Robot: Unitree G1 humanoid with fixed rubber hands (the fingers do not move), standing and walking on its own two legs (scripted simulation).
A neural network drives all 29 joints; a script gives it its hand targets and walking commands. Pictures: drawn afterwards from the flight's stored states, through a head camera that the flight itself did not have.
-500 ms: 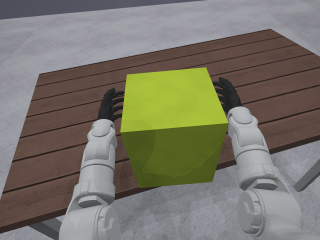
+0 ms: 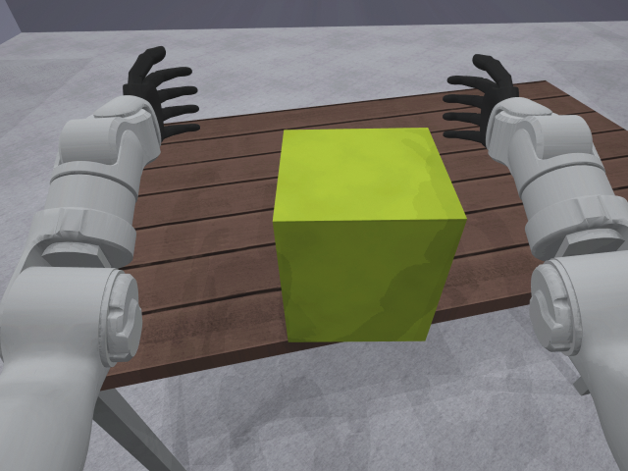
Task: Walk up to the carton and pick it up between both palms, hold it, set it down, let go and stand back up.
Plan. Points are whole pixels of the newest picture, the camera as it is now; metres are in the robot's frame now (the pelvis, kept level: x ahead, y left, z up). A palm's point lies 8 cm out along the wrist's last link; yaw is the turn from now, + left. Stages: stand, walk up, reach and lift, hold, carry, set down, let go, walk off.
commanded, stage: set down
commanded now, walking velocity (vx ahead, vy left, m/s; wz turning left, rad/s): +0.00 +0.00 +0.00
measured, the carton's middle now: (356, 237) +0.45 -0.03 +0.08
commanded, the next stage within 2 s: let go in 1.30 s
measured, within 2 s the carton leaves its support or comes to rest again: neither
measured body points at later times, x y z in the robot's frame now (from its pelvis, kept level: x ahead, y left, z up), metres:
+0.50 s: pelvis +0.00 +0.00 +0.00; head -0.01 -0.02 +0.45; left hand +0.44 +0.21 +0.32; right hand +0.46 -0.22 +0.32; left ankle +0.01 +0.14 -0.74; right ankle +0.04 -0.12 -0.75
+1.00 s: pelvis +0.00 +0.00 +0.01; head +0.00 -0.01 +0.46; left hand +0.43 +0.21 +0.21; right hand +0.45 -0.19 +0.22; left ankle +0.01 +0.14 -0.74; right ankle +0.04 -0.12 -0.74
